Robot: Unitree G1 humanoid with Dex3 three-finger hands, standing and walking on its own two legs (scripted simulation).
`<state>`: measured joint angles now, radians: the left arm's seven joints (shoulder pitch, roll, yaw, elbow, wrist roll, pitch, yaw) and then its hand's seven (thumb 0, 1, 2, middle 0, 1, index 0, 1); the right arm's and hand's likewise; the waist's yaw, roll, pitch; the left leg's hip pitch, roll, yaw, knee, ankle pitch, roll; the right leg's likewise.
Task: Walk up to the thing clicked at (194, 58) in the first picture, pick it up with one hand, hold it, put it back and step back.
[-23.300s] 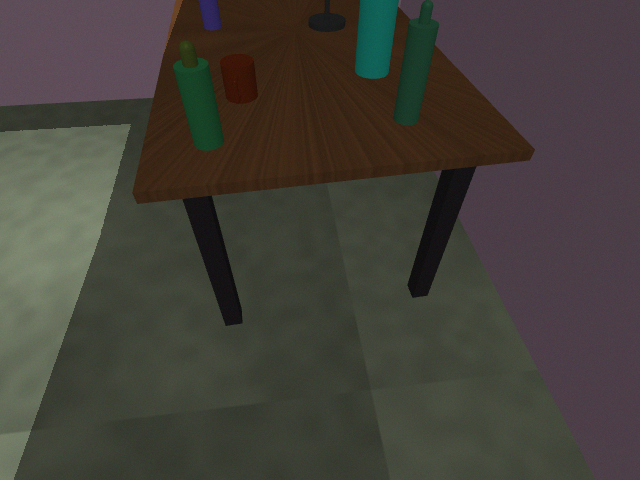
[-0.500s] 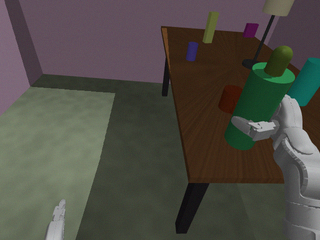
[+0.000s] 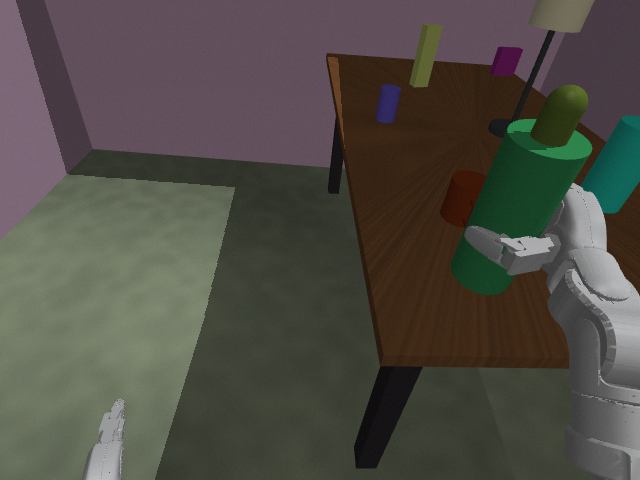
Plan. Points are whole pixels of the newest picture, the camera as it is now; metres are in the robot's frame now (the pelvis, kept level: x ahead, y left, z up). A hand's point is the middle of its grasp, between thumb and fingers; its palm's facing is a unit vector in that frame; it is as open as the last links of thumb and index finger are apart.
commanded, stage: hold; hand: right
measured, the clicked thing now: (517, 198) +0.33 -0.17 +0.27
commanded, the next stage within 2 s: crouch in 0.64 s
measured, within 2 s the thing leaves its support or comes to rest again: neither
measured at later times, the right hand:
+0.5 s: hand (514, 234) +0.32 -0.18 +0.23, palm faces +0.20 +0.98 -0.05, open 10.2 cm
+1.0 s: hand (505, 229) +0.35 -0.19 +0.21, palm faces +0.22 +0.97 -0.03, open 10.2 cm
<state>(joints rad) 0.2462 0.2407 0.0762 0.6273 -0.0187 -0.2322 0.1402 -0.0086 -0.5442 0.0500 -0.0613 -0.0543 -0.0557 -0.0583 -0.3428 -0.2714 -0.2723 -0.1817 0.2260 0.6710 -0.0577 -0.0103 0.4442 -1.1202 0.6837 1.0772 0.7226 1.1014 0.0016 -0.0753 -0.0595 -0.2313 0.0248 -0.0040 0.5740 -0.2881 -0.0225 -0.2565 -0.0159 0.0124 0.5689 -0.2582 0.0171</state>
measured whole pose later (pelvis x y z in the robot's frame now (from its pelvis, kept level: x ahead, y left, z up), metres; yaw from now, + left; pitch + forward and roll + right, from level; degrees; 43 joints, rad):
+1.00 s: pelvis -0.01 +0.00 +0.00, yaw +0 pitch -3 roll +0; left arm 0.22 0.24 0.07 0.69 -0.01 -0.25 0.14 -0.01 -0.54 0.05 -0.06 -0.05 -0.05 -0.05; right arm -0.45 -0.29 -0.28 0.07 0.19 0.60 -0.04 -0.01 0.49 -1.17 0.69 1.10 0.73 1.12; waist 0.00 -0.06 -0.04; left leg -0.25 0.02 0.00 0.58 -0.27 -0.02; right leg -0.28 -0.02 0.02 0.58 -0.25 0.02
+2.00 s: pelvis +0.01 +0.00 -0.01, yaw +2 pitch +7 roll +1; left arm 0.24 0.22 0.04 0.50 -0.01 -0.18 0.10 -0.01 -0.54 0.05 -0.06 -0.04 -0.06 -0.05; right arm -0.62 -0.41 -0.40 0.80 0.11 -0.05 0.04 -0.01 0.48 -1.17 0.69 1.08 0.73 1.11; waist 0.10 0.00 -0.07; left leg -0.46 0.00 -0.03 0.65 -0.31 -0.02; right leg -0.49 -0.04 -0.01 0.68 -0.31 0.02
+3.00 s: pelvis +0.01 -0.01 -0.04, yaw +2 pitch +15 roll +2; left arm 0.28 0.22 0.01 0.37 0.03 -0.15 0.05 -0.01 -0.52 0.04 -0.07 -0.05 -0.07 -0.05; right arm -0.73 -0.50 -0.45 1.06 0.08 -0.27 0.07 -0.02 0.42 -0.99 0.76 0.95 0.80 0.96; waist 0.16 0.00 -0.11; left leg -0.70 -0.01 -0.01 0.81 -0.37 -0.03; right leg -0.76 -0.05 0.02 0.88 -0.38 0.01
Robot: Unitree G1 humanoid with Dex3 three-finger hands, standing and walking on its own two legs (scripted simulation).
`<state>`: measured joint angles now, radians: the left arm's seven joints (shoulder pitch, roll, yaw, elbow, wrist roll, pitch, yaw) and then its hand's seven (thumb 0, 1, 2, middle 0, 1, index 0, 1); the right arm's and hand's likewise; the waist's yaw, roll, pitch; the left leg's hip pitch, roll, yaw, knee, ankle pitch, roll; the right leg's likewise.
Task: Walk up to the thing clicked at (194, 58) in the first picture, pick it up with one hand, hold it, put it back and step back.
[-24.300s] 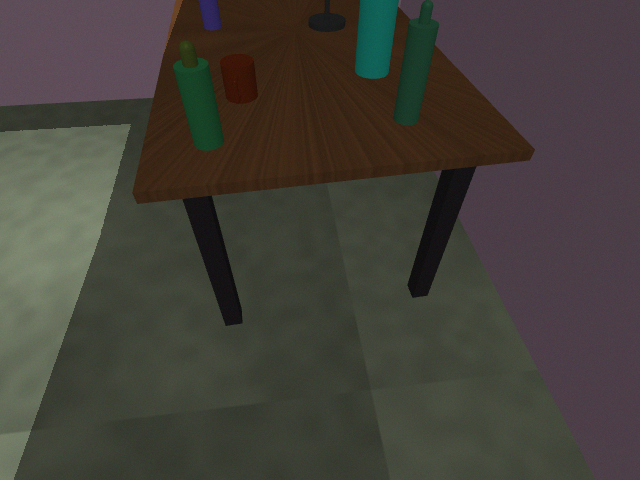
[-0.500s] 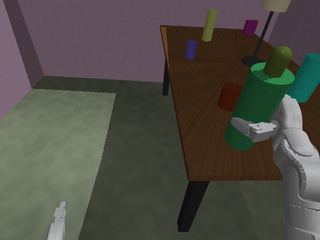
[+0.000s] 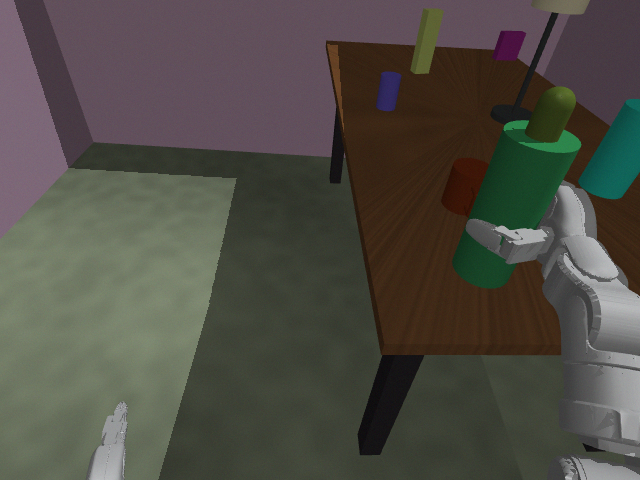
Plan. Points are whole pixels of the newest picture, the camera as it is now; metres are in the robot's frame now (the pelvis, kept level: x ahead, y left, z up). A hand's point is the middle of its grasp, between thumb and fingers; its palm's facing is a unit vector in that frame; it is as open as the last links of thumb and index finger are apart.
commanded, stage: crouch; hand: right
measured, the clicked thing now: (514, 193) +0.36 -0.19 +0.24
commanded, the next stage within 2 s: lower in 1.10 s
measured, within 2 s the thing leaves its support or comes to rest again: rests again in 1.60 s
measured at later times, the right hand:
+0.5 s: hand (490, 231) +0.42 -0.22 +0.14, palm faces +0.25 +0.97 -0.03, open 10.2 cm
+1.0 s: hand (474, 230) +0.47 -0.22 +0.11, palm faces +0.23 +0.97 -0.01, open 10.2 cm
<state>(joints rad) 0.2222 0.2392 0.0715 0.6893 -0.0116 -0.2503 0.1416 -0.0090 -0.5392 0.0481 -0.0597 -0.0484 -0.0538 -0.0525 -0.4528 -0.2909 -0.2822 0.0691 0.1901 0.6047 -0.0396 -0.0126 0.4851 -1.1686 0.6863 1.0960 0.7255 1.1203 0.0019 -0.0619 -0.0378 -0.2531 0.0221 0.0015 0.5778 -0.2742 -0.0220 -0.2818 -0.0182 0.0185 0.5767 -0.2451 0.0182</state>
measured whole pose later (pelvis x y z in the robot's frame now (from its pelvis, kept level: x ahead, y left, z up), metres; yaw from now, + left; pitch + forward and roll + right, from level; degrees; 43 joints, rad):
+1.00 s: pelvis +0.02 +0.00 -0.01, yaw +2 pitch +7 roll +1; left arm 0.24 0.22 0.04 0.50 -0.01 -0.18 0.10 -0.01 -0.54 0.05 -0.06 -0.04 -0.06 -0.05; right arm -0.62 -0.41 -0.40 0.80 0.11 -0.05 0.04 -0.01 0.48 -1.17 0.69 1.08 0.73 1.11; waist 0.10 0.00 -0.07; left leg -0.46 0.00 -0.03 0.65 -0.31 -0.02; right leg -0.49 -0.04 -0.01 0.68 -0.31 0.02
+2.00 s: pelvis +0.02 -0.01 -0.03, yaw +2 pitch +15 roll +2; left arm 0.28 0.22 0.01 0.37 0.03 -0.15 0.05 -0.01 -0.52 0.04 -0.07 -0.05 -0.07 -0.05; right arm -0.73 -0.50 -0.45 1.06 0.08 -0.27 0.07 -0.02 0.42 -0.99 0.76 0.95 0.80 0.96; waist 0.16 0.00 -0.11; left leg -0.70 -0.01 -0.01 0.81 -0.37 -0.03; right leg -0.76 -0.05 0.02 0.88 -0.38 0.01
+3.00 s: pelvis +0.02 -0.01 -0.03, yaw +2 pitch +14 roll +2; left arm 0.29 0.25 -0.01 0.41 -0.02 -0.06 0.06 -0.01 -0.52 0.03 -0.06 -0.04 -0.06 -0.05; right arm -0.93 -0.75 -0.50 1.16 0.08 -0.14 0.20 -0.01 0.47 -0.03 0.08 0.04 0.08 0.04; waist 0.13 -0.02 -0.13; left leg -0.65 0.00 -0.01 0.77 -0.36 -0.03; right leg -0.70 -0.04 0.02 0.84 -0.37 0.01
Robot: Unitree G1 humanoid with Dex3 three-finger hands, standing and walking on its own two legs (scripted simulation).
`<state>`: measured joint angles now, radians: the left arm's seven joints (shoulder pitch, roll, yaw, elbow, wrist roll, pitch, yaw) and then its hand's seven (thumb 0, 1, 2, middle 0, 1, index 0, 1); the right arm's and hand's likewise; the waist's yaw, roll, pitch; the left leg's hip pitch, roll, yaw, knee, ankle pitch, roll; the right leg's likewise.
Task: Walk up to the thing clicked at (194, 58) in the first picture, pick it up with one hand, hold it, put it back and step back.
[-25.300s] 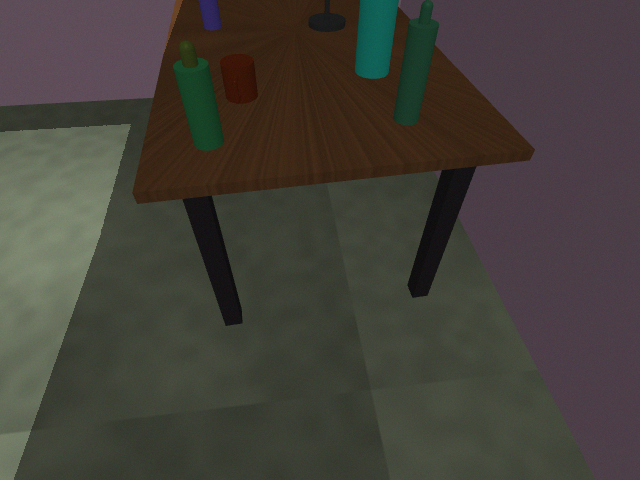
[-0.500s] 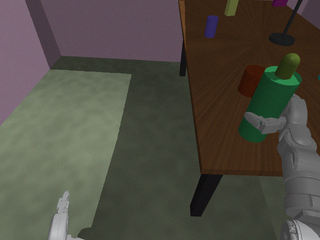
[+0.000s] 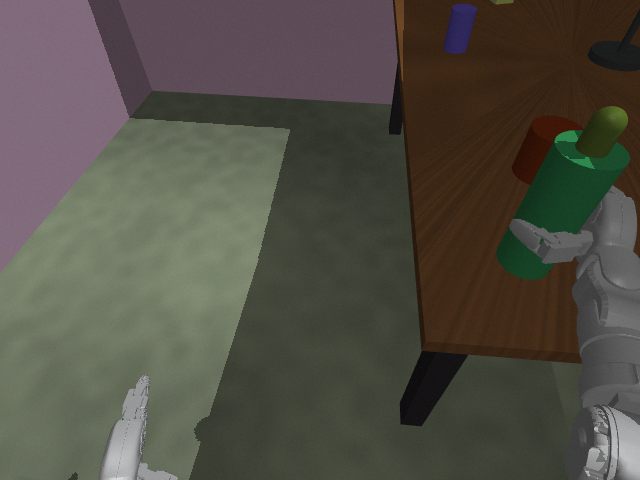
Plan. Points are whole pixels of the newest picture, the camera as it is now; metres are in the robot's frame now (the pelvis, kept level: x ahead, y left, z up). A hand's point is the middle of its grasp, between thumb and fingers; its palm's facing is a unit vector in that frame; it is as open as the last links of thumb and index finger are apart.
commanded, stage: crouch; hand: right
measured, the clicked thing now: (560, 198) +0.44 -0.24 +0.15
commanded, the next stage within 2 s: lower in 0.10 s
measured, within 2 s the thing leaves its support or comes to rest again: rests again in 0.60 s
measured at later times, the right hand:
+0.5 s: hand (537, 223) +0.46 -0.24 +0.08, palm faces +0.25 +0.97 +0.00, open 10.2 cm
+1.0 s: hand (539, 230) +0.47 -0.26 +0.06, palm faces +0.26 +0.96 -0.01, open 10.0 cm
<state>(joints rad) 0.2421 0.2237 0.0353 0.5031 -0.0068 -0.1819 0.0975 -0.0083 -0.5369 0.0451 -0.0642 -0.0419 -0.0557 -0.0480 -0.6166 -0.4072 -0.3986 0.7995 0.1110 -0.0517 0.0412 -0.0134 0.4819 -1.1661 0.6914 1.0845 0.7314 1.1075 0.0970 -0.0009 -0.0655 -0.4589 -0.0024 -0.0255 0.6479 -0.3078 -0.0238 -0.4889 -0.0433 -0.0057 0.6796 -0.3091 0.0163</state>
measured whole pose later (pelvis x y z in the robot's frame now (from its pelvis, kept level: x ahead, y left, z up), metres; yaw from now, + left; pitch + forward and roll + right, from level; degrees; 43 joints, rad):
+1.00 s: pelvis +0.00 -0.01 -0.03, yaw +0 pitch +15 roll +2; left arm 0.28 0.22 0.01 0.37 0.03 -0.15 0.05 -0.01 -0.52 0.04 -0.07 -0.05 -0.07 -0.05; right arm -0.73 -0.50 -0.45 1.06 0.08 -0.27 0.07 -0.02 0.42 -0.99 0.76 0.95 0.80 0.96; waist 0.16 0.00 -0.11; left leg -0.70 -0.01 -0.01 0.81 -0.37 -0.03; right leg -0.76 -0.05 0.02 0.88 -0.38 0.01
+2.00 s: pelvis +0.00 -0.01 -0.02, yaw +0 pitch +14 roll +2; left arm 0.29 0.25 -0.01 0.41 -0.02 -0.06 0.06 -0.01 -0.52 0.03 -0.06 -0.04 -0.06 -0.05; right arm -0.93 -0.75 -0.50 1.16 0.08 -0.14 0.20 -0.01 0.47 -0.03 0.08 0.04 0.08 0.04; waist 0.13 -0.02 -0.13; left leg -0.65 0.00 -0.01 0.77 -0.36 -0.03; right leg -0.70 -0.04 0.02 0.84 -0.37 0.01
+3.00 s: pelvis +0.01 +0.00 +0.01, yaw -3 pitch +0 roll +0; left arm 0.36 0.25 0.16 0.34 -0.04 -0.02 0.08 -0.01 -0.50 0.04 -0.06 -0.04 -0.06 -0.04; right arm 0.54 -0.31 -0.30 -0.32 0.08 -0.10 -0.05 -0.01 0.54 -0.05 0.06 0.05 0.06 0.05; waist -0.06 -0.09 -0.06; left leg -0.29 0.04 0.01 0.63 -0.35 -0.02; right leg -0.32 0.00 0.02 0.62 -0.31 0.01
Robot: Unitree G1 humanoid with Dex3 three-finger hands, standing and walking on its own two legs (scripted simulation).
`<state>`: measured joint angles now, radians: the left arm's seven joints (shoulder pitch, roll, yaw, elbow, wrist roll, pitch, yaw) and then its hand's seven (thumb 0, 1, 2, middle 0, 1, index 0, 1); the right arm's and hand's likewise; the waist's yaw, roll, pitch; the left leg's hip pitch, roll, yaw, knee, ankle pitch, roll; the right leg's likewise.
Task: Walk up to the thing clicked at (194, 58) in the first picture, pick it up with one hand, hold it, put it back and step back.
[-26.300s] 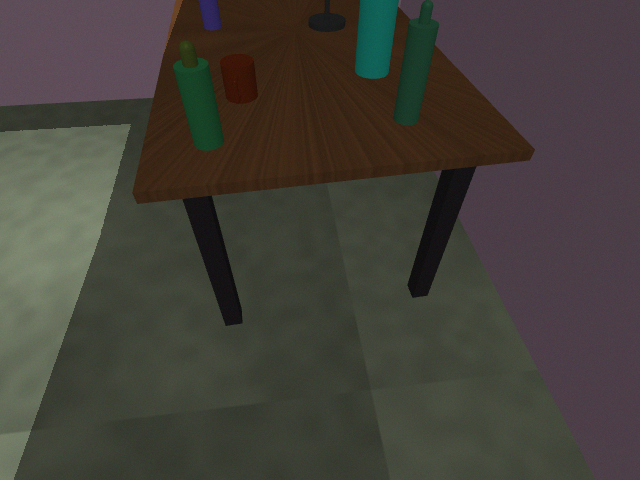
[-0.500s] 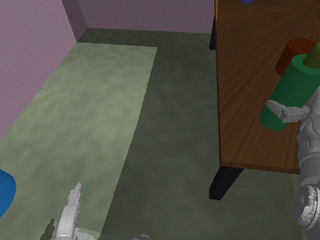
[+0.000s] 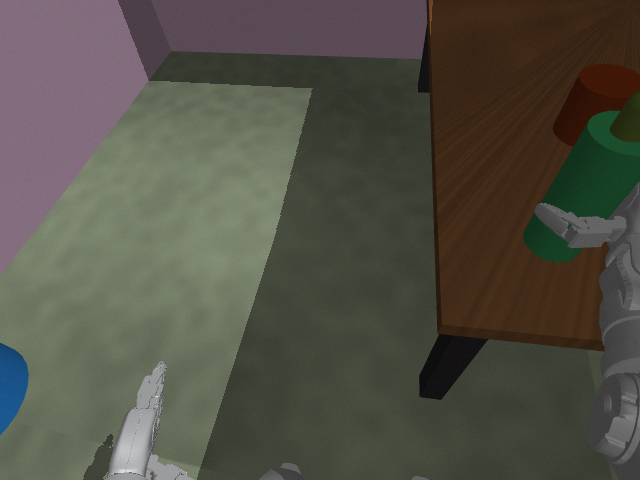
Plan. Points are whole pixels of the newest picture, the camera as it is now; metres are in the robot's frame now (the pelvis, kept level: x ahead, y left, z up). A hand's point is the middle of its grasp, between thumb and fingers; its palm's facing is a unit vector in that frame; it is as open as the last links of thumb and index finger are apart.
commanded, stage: open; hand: right
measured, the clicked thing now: (592, 181) +0.47 -0.24 +0.11
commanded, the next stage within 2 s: withdraw in 0.44 s
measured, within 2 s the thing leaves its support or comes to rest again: neither
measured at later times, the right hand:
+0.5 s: hand (593, 185) +0.48 -0.25 +0.11, palm faces +0.27 +0.96 +0.02, open 13.5 cm
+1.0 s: hand out of the picture +0.48 -0.32 +0.20, palm faces +0.33 +0.94 -0.03, open 17.1 cm
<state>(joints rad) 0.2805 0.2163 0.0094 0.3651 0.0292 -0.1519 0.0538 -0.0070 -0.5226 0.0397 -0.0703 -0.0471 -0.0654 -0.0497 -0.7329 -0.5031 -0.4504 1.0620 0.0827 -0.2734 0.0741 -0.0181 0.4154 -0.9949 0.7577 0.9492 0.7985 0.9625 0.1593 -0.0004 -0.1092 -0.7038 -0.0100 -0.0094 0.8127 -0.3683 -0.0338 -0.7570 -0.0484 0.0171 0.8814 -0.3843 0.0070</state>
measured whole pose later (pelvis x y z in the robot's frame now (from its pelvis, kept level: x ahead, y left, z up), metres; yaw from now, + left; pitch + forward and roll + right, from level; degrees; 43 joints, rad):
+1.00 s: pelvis +0.01 +0.00 +0.01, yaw +0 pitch +14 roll +2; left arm 0.29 0.25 -0.01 0.41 -0.02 -0.06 0.06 -0.01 -0.52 0.03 -0.06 -0.04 -0.06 -0.05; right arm -0.93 -0.75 -0.50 1.16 0.08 -0.14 0.20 -0.01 0.47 -0.03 0.08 0.04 0.08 0.04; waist 0.13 -0.02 -0.13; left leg -0.65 0.00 -0.01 0.77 -0.36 -0.03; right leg -0.70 -0.04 0.02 0.84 -0.37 0.01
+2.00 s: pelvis +0.01 +0.01 +0.03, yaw -3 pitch +0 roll +0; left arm 0.36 0.25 0.16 0.34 -0.04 -0.02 0.08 -0.01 -0.50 0.04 -0.06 -0.04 -0.06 -0.04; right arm 0.54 -0.31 -0.30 -0.32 0.08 -0.10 -0.05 -0.01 0.54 -0.05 0.06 0.05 0.06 0.05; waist -0.06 -0.09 -0.06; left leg -0.29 0.04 0.01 0.63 -0.35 -0.02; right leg -0.32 0.00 0.02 0.62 -0.31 0.01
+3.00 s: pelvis +0.01 +0.01 +0.04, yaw -2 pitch +0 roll +0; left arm 0.20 0.18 0.03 0.60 -0.01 -0.11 0.07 0.01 0.72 0.80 -0.19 -0.27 -0.19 -0.27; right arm 0.38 -0.19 -0.05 0.37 0.01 -0.16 -0.04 -0.01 0.50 -0.08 0.06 0.06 0.06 0.06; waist 0.00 -0.01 0.05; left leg -0.24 0.04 0.00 0.52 -0.28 -0.03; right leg -0.27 0.00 0.01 0.52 -0.25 0.01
